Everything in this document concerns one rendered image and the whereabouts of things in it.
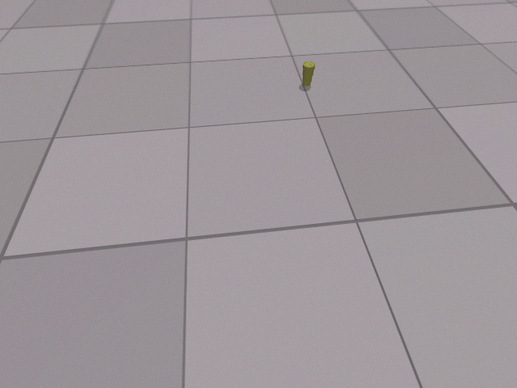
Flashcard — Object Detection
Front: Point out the cup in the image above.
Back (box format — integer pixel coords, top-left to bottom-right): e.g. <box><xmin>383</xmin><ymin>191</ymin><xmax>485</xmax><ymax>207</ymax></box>
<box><xmin>302</xmin><ymin>61</ymin><xmax>315</xmax><ymax>86</ymax></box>

